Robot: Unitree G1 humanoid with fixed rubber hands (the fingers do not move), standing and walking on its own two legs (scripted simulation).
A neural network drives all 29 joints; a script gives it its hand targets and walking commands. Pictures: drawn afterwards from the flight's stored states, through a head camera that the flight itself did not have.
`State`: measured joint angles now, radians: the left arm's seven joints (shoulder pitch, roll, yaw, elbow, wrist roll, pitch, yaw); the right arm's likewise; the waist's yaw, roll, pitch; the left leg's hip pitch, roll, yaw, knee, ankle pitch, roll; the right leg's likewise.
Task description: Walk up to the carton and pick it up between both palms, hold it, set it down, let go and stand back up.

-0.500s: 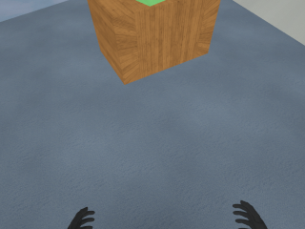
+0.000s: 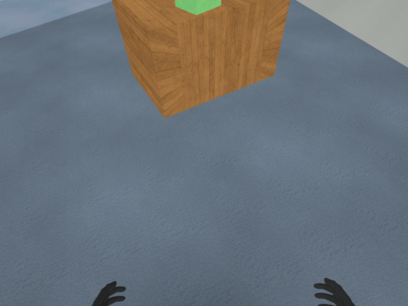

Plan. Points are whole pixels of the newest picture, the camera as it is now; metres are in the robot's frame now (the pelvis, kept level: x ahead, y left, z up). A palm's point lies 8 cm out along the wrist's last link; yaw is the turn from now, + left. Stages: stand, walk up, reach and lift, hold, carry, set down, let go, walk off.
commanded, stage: stand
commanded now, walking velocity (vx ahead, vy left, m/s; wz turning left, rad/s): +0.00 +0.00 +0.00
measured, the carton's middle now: out of the picture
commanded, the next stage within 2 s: walk up in 1.60 s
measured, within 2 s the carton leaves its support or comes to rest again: neither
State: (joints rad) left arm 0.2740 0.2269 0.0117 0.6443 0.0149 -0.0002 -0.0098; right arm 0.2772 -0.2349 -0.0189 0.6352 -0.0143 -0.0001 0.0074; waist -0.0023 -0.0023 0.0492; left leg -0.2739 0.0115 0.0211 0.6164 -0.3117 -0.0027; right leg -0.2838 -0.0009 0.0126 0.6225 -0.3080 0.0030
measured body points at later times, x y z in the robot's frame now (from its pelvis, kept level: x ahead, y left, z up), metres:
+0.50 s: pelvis +0.00 +0.00 +0.00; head +0.01 +0.00 +0.45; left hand +0.11 +0.25 -0.11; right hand +0.11 -0.25 -0.11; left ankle +0.01 +0.12 -0.73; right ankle +0.02 -0.12 -0.73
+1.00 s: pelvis +0.00 +0.00 +0.00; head +0.01 +0.01 +0.45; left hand +0.10 +0.25 -0.11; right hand +0.10 -0.25 -0.11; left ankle +0.01 +0.12 -0.73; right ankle +0.02 -0.12 -0.73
